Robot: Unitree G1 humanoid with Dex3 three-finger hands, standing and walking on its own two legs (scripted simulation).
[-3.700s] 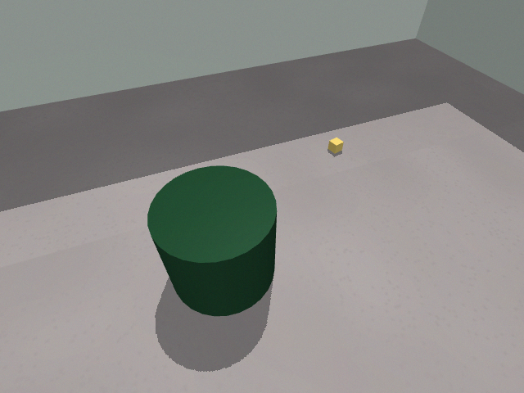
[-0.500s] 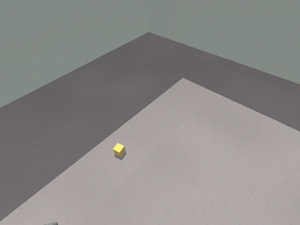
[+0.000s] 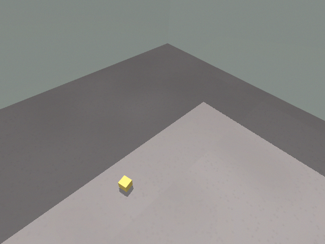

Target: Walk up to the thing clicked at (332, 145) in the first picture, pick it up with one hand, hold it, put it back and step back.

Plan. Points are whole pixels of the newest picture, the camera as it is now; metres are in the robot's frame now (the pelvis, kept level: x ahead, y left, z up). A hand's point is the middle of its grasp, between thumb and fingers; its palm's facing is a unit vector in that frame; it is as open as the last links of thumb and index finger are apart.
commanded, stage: walk up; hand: left
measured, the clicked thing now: (125, 183) +0.64 +0.22 -0.73
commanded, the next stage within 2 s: none
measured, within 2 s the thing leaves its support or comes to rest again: neither
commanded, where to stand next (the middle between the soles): +0.28 +0.00 m, yaw +0 degrees
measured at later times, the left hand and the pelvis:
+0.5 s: hand (67, 241) +0.18 +0.26 -0.12, palm faces -0.01 -0.90 -0.44, open 7.4 cm; pelvis +0.14 -0.02 +0.00, yaw +0 degrees
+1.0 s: hand (77, 214) +0.26 +0.27 -0.15, palm faces -0.06 -0.91 -0.40, open 7.4 cm; pelvis +0.22 -0.01 -0.01, yaw -2 degrees
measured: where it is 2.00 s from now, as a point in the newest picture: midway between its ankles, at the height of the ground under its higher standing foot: outside the picture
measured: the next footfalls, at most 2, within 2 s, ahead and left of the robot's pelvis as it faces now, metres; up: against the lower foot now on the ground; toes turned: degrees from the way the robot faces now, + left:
right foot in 0.26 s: +0.21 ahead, -0.16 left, +0.00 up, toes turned -5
left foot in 0.62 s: +0.31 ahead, +0.12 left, +0.00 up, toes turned -1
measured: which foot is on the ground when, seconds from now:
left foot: down 0.00-0.26, up 0.28-0.60, down 0.62-1.00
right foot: up 0.00-0.24, down 0.26-0.64, up 0.66-0.88, down 0.90-1.00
